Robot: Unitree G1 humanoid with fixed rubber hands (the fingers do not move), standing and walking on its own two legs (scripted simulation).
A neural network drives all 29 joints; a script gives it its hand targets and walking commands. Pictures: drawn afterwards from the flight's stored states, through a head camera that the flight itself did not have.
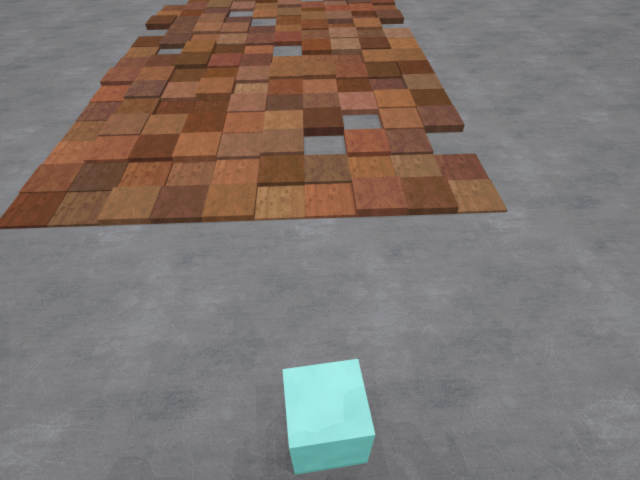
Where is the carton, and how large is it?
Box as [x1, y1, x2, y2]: [283, 359, 374, 474]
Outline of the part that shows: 357,359 283,369 289,450 295,474 363,463 367,461 374,437 374,431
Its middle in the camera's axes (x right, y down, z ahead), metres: +0.02 +0.49 +1.09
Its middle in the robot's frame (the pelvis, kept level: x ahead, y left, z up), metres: +0.44 +0.00 -0.66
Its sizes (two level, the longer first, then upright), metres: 0.210 0.200 0.250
